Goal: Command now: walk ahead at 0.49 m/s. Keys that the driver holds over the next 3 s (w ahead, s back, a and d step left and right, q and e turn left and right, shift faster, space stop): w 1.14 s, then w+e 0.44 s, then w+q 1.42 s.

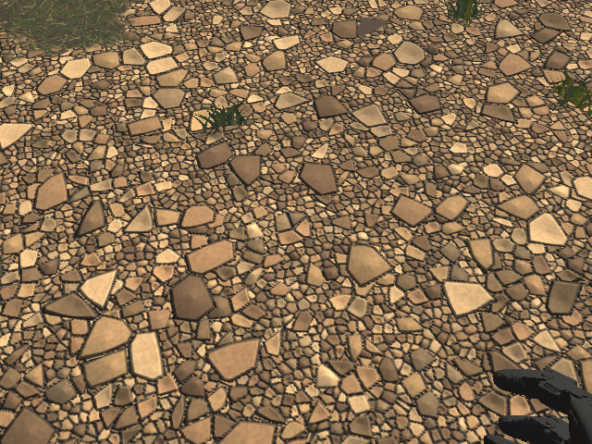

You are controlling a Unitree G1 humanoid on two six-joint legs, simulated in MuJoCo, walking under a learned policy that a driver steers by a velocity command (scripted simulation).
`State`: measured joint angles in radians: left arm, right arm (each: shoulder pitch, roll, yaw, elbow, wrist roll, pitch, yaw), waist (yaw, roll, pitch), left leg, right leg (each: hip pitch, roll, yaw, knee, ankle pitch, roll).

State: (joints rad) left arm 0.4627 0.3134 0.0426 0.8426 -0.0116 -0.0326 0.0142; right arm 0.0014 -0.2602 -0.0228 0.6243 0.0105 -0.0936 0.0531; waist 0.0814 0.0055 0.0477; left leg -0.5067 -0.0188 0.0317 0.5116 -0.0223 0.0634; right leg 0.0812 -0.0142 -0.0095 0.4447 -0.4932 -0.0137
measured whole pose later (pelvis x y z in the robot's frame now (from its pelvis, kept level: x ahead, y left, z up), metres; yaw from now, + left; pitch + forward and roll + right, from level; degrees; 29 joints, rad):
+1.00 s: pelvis +0.55 -0.04 +0.02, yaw +0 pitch +2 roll -2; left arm 0.38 0.29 0.05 0.85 -0.02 -0.06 0.00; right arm 0.04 -0.26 -0.02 0.73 0.01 -0.08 0.04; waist 0.09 0.04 0.03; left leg -0.57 0.06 -0.01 0.53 0.02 0.01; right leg 0.06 0.06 -0.04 0.22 -0.31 -0.04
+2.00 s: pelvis +1.09 -0.10 +0.02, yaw -6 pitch +1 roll -2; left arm 0.29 0.25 0.06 0.83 0.01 -0.09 0.00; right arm 0.16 -0.27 -0.05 0.85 0.02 -0.05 0.02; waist 0.04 0.04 0.03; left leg -0.68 0.11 -0.05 0.71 0.08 0.00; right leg 0.04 0.07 -0.17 0.19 -0.25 -0.06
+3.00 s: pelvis +1.65 -0.05 +0.02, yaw +29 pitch +1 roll -2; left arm 0.32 0.28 0.07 0.84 0.00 -0.09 0.00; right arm 0.14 -0.30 -0.07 0.64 0.02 -0.02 0.02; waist 0.08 0.04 0.04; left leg -0.69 0.10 -0.04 0.81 -0.05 0.00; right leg -0.01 0.01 -0.17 0.25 -0.26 -0.01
